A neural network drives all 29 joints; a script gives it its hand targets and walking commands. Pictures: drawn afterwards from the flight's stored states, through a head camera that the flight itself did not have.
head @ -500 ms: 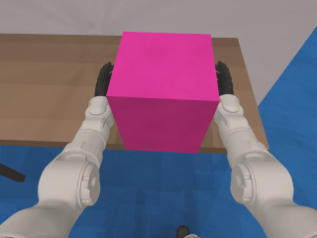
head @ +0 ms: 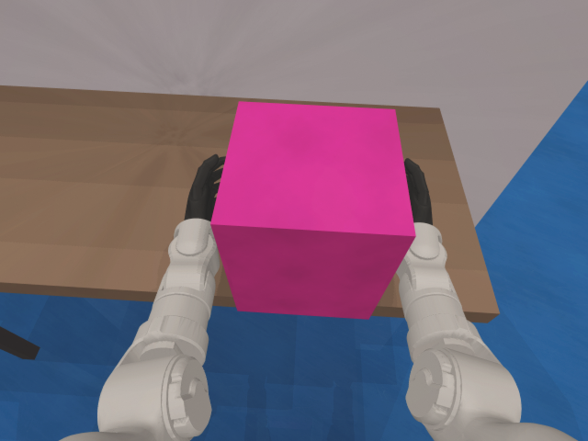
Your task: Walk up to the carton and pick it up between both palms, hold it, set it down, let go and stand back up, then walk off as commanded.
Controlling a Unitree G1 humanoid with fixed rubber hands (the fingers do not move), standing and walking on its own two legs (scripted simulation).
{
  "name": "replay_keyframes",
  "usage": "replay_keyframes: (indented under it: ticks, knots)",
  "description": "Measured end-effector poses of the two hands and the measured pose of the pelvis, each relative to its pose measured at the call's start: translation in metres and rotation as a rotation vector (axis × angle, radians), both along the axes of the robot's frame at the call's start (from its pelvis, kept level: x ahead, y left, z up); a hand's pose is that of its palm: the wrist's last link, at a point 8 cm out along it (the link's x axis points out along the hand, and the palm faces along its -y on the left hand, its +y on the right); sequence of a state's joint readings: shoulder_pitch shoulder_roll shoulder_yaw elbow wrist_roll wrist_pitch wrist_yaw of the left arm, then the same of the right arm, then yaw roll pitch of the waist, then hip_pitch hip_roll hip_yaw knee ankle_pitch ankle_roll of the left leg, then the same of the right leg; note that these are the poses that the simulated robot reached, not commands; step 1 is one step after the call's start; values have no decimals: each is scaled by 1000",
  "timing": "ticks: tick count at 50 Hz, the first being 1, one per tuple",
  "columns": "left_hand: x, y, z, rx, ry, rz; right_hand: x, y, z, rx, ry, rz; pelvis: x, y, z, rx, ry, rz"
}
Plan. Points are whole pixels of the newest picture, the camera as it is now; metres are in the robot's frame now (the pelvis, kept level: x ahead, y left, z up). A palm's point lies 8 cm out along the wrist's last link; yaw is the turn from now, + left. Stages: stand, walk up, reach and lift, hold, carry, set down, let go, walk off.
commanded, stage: reach and lift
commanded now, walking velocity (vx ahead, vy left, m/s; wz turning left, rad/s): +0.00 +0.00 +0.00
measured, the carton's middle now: (309, 219) +0.40 -0.01 +0.04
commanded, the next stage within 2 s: none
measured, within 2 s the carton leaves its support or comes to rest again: leaves its support in 0.94 s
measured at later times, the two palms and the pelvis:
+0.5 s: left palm (202, 211) +0.39 +0.14 +0.06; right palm (414, 216) +0.40 -0.16 +0.06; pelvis +0.00 +0.00 +0.00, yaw -1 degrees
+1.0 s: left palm (199, 216) +0.38 +0.14 +0.07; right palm (416, 220) +0.38 -0.16 +0.07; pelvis -0.01 +0.00 +0.00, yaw +1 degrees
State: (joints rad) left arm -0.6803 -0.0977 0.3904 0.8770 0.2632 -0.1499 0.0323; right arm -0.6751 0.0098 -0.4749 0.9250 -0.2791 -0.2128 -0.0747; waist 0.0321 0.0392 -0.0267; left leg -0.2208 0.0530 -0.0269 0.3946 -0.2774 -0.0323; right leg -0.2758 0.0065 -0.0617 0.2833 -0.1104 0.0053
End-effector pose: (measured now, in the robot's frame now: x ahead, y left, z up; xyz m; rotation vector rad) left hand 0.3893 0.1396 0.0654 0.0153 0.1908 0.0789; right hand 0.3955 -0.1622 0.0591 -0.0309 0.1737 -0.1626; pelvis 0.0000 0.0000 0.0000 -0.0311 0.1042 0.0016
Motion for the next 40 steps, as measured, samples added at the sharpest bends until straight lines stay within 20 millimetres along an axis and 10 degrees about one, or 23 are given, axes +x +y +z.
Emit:
replay_keyframes:
  ticks: [40]
  knots:
    - [0, 0, 1, 26, -2, -1, -2, 1, -1, -9, -25, -4, -4, 0, 1, 4, 54, 0]
